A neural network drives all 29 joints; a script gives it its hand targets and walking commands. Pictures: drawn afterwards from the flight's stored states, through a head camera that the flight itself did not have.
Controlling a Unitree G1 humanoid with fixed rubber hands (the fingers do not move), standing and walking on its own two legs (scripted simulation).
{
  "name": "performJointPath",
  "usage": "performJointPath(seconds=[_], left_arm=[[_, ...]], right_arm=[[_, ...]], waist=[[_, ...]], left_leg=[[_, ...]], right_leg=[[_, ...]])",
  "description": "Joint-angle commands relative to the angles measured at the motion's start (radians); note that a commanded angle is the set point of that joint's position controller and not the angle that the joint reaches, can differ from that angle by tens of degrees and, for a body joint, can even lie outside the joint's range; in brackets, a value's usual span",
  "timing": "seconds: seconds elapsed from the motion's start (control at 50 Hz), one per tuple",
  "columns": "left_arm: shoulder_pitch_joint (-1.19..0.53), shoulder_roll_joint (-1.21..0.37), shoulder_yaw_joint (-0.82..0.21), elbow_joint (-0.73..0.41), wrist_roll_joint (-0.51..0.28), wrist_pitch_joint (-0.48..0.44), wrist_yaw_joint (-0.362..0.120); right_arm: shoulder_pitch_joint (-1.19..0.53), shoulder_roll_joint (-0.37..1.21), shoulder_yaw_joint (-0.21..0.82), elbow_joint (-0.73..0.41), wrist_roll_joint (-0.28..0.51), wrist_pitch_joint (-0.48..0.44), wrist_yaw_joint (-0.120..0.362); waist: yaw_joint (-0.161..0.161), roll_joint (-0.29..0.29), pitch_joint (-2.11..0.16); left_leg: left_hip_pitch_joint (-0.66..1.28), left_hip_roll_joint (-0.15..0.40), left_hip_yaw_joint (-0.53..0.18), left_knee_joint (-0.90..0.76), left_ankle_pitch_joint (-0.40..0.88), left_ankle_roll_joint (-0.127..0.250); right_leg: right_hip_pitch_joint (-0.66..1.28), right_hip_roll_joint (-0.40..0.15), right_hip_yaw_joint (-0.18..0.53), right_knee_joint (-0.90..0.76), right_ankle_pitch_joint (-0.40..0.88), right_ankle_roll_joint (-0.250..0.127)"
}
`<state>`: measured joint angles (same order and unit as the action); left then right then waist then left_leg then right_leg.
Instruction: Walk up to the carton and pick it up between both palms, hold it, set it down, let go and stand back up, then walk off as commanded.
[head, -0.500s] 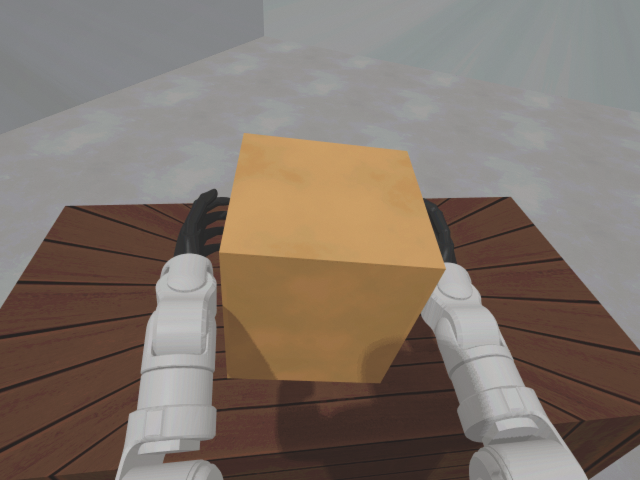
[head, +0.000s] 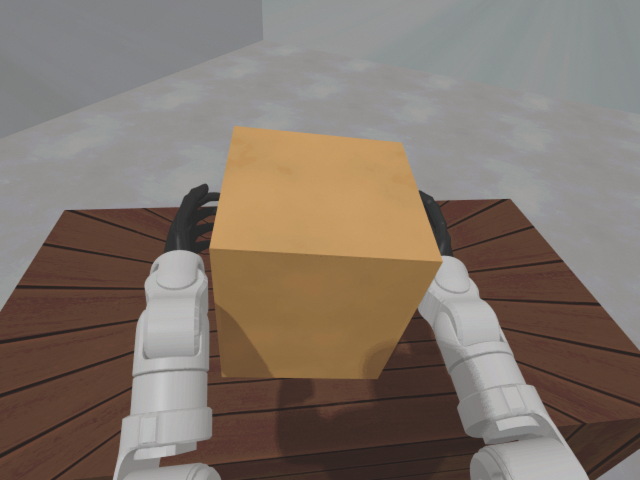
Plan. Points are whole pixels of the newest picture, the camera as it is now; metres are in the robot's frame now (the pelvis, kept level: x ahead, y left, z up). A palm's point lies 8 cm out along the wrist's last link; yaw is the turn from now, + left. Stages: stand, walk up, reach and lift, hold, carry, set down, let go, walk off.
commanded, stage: reach and lift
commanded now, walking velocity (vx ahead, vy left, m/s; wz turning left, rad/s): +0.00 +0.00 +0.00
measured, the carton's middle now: (310, 261) +0.37 -0.01 +0.13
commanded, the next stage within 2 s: hold in 0.24 s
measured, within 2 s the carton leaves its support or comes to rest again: neither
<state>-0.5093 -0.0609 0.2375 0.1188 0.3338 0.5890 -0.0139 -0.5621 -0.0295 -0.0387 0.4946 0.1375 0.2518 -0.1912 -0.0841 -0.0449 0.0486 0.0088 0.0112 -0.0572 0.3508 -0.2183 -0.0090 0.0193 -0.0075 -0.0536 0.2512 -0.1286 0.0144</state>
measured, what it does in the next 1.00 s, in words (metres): stands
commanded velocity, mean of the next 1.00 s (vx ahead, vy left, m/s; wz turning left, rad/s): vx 0.00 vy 0.00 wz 0.00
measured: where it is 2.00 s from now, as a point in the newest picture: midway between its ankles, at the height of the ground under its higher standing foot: outside the picture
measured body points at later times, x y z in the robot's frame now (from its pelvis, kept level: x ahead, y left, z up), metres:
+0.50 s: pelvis +0.00 +0.00 +0.00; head -0.05 +0.02 +0.45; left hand +0.37 +0.15 +0.18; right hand +0.37 -0.16 +0.17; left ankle -0.01 +0.12 -0.75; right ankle +0.02 -0.13 -0.75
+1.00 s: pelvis -0.01 +0.00 +0.00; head -0.06 +0.02 +0.45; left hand +0.37 +0.15 +0.19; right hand +0.37 -0.15 +0.18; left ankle -0.01 +0.12 -0.75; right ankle +0.02 -0.13 -0.75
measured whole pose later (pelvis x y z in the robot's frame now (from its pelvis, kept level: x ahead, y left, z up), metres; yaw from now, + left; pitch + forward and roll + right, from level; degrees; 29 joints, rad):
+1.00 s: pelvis -0.01 +0.00 +0.00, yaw +0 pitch -9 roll -1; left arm -0.58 -0.05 0.28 0.13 0.35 0.66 -0.04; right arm -0.66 -0.04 -0.03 0.55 0.17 0.31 -0.20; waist -0.08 -0.04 0.04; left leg 0.02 0.01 -0.06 0.34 -0.20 -0.01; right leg 0.02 -0.01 -0.06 0.25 -0.12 0.01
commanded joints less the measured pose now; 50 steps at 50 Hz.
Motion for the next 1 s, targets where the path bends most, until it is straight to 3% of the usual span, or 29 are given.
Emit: performJointPath(seconds=[0.0,0.98], left_arm=[[-0.539,-0.542,-0.462,-0.057,-0.144,-0.024,-0.153],[-0.661,-0.521,-0.406,-0.035,-0.135,0.034,-0.167]], right_arm=[[-0.704,0.555,0.390,-0.317,0.063,-0.076,0.096],[-0.815,0.568,0.363,-0.253,0.101,-0.015,0.094]], waist=[[-0.008,0.056,-0.322],[-0.004,0.057,-0.316]], left_leg=[[-0.028,-0.063,0.071,-0.041,0.298,-0.034],[-0.043,-0.063,0.080,-0.058,0.252,-0.024]], right_leg=[[0.175,0.072,-0.038,0.018,0.227,0.022],[0.166,0.065,-0.039,0.003,0.123,0.018]])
